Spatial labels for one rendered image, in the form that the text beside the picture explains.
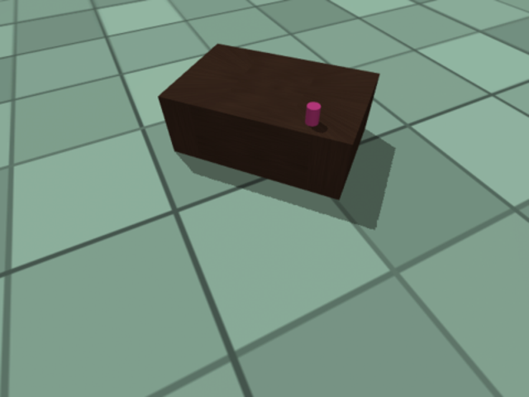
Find can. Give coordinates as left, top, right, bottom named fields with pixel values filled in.
left=305, top=102, right=321, bottom=127

